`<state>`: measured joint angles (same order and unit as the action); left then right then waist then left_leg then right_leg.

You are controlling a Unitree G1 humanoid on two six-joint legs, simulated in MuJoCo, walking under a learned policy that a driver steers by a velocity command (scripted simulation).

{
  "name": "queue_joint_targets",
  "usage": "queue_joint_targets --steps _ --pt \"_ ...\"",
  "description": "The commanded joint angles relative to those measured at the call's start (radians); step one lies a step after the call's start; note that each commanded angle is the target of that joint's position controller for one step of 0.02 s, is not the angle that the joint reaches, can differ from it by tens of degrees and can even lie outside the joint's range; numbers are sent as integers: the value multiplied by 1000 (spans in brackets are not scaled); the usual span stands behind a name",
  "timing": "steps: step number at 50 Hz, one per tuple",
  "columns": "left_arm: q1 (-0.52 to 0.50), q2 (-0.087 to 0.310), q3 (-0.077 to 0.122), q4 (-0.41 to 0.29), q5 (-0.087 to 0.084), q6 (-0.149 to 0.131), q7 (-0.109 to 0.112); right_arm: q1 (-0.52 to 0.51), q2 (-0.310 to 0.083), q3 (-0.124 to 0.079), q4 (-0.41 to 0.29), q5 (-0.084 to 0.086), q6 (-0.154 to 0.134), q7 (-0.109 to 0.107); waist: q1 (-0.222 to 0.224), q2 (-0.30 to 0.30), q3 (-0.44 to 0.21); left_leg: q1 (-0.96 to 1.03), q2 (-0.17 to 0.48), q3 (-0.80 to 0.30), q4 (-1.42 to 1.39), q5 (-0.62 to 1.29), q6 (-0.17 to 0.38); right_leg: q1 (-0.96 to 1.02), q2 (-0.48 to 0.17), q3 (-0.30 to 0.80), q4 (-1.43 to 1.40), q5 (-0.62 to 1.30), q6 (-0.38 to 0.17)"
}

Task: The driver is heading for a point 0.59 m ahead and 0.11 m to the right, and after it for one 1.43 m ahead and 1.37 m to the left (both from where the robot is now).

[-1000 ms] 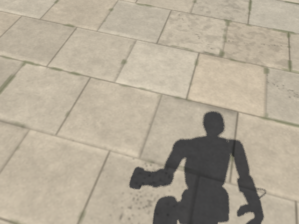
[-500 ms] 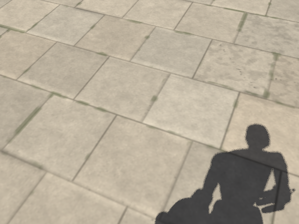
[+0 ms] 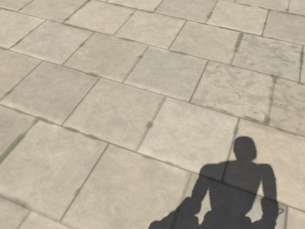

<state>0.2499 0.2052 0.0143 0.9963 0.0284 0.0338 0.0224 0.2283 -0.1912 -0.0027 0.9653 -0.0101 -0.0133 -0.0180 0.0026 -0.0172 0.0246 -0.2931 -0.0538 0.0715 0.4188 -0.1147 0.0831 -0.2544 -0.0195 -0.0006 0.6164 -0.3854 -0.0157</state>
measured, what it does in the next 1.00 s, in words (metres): walks ahead: right foot, then left foot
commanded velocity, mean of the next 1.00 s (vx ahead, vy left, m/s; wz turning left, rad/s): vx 0.42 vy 0.00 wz -0.11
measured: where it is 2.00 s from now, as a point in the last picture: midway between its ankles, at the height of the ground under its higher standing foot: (170, 213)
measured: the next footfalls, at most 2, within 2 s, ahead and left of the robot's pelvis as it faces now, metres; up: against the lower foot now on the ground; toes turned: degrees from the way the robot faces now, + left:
right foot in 0.04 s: +0.03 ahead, -0.11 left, +0.00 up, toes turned +0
left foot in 0.38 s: +0.17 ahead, +0.12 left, +0.00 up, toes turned +4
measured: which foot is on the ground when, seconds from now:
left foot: down 0.00-0.06, up 0.08-0.36, down 0.38-0.86, up 0.88-1.00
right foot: up 0.00-0.02, down 0.04-0.40, up 0.42-0.84, down 0.86-1.00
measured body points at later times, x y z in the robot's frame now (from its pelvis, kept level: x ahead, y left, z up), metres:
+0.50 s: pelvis +0.13 +0.04 +0.00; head +0.14 +0.05 +0.45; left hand +0.10 +0.28 -0.15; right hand +0.21 -0.22 -0.12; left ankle +0.13 +0.12 -0.74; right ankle +0.04 -0.09 -0.67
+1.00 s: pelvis +0.39 -0.01 -0.01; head +0.42 -0.02 +0.44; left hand +0.51 +0.24 -0.14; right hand +0.39 -0.26 -0.16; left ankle +0.29 +0.13 -0.64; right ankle +0.44 -0.06 -0.74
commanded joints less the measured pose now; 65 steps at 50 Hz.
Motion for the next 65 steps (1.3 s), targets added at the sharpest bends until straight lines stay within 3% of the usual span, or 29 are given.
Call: queue_joint_targets --steps 1,2,4,5,6,8,11,15,18,19,20,21,22,23,25,27,33,38,41,43,44,45,46,47,48,51,54,59,65 --pt "194 63 11 32 15 -13 -6 -22 -179 -56 -34 15 22 -1 62 129 3 -188 230 -298 -278 -655 53 177 41 -67 -71 -40 -54" --pt "224 59 8 42 16 -21 -5 -51 -151 -54 -45 19 26 0 78 72 53 -239 203 -271 -222 -656 33 184 5 -8 -182 -102 -88" --pt "305 167 37 74 -14 -40 2 -167 -83 -43 -106 27 17 12 115 -227 138 -370 1 -35 154 -375 -46 130 -265 450 -544 -485 -202" --pt "226 178 47 65 -6 -50 10 -159 -96 -48 -107 -4 9 20 69 -237 183 -358 24 -50 313 -236 -41 76 -337 519 -605 -422 -216" --pt "162 147 44 47 -8 -58 12 -100 -115 -56 -80 -16 2 29 16 -146 149 -336 40 -79 373 -194 -42 74 -298 454 -601 -332 -192" --pt "126 138 48 37 -15 -77 9 -32 -113 -64 -44 -30 -13 45 -19 -97 87 -294 49 -61 418 -164 -49 118 -228 327 -561 -176 -161" --pt "178 106 47 60 -14 -95 6 -104 -76 -56 -62 -24 -22 51 16 -113 78 -269 56 -18 343 -142 -69 148 -178 222 -527 -59 -155" --pt "247 136 59 82 0 -103 2 -195 -74 -49 -104 -14 -30 44 62 -130 77 -193 60 8 178 -208 -60 167 -208 212 -472 22 -188" --pt "210 150 67 76 -9 -99 -6 -74 -81 -55 -73 -7 -41 35 -4 -103 61 69 27 42 14 -127 -33 48 -196 175 -362 109 -166" --pt "198 133 63 70 -9 -102 -8 42 -107 -66 -34 -7 -51 25 -49 -55 20 258 31 12 -21 -127 -21 -42 -158 130 -256 170 -139" --pt "159 91 49 43 -11 -108 -14 205 -183 -90 3 -20 -65 10 -126 94 -65 458 194 -195 -108 -274 12 -162 -76 31 11 164 -99" --pt "144 14 30 -9 -20 -115 -21 326 -312 -119 29 -17 -63 7 -144 348 -113 587 431 -600 -264 -508 105 -423 52 -93 304 -108 -57" --pt "93 121 59 -15 5 -107 -21 285 -259 -106 32 -16 -54 8 -112 199 -34 473 454 -653 -263 -517 147 -480 7 -4 463 -132 -80" --pt "64 109 62 -16 5 -108 -33 179 -196 -88 1 -14 -55 16 -62 107 34 382 406 -552 -257 -467 139 -488 -42 31 502 -33 -91" --pt "58 68 57 -8 -1 -109 -48 95 -129 -69 -19 -9 -68 20 -11 79 64 275 319 -382 -294 -269 105 -427 -80 25 459 88 -75" --pt "54 60 58 -6 10 -95 -55 123 -98 -56 6 -7 -82 12 4 96 53 267 273 -277 -297 -58 95 -399 -80 -2 431 140 -48" --pt "-171 28 42 -95 1 -78 -64 206 -103 -48 55 -8 -94 6 -10 94 88 248 243 -120 -299 229 111 -422 -60 -58 194 282 -10" --pt "-269 39 35 -144 -6 -75 -65 240 -115 -50 81 -11 -101 -4 -17 88 109 281 279 -23 -303 331 83 -297 -19 -88 13 355 -76" --pt "-188 66 51 -130 -1 -83 -55 220 -143 -57 85 -16 -96 -14 30 89 46 377 293 45 -104 727 55 -179 48 -130 -13 255 -137" --pt "52 108 78 -55 8 -93 -47 214 -162 -62 78 -19 -79 -15 124 75 -84 322 263 95 267 778 27 97 111 -145 -92 223 -186" --pt "193 187 104 -30 24 -95 -39 219 -146 -55 47 -17 -77 -11 172 1 -176 118 232 111 572 492 5 324 -56 89 -121 111 -243" --pt "198 274 123 -40 20 -86 -37 291 -50 -42 6 4 -81 13 94 -228 -260 -267 3 74 958 -372 -43 550 -332 667 -262 52 -412" --pt "146 253 118 -42 -18 -75 -42 180 -130 -59 -15 -9 -88 16 98 -89 -233 -376 32 -114 1015 -350 -26 518 -307 741 -354 14 -390" --pt "63 218 108 -59 -21 -73 -37 89 -143 -63 -53 -1 -101 20 72 -48 -102 -421 87 -117 973 -245 -18 394 -288 585 -363 72 -356" --pt "23 172 97 -64 -19 -77 -36 65 -138 -61 -57 -4 -110 18 42 35 -41 -378 123 -115 893 -180 -20 275 -251 492 -381 214 -322" --pt "1 84 63 -49 -22 -109 -25 155 -76 -52 -13 -29 -58 13 -43 45 -29 -168 151 -98 762 -205 -58 82 -186 229 -371 767 -257" --pt "57 115 60 -17 -14 -128 -22 145 -62 -52 -6 -21 -24 18 -51 10 -20 -157 131 -70 673 -155 -70 59 -155 91 -374 997 -217" --pt "61 99 40 -15 -13 -115 -7 7 -65 -46 -36 -2 -13 21 -14 -50 -2 -191 102 -56 439 26 -54 122 -115 -45 -375 1013 -107" --pt "97 113 40 1 -13 -88 36 -60 -73 -42 -71 -14 -6 16 18 -58 -6 -192 65 3 283 -31 -29 283 -176 -77 -267 1070 -115"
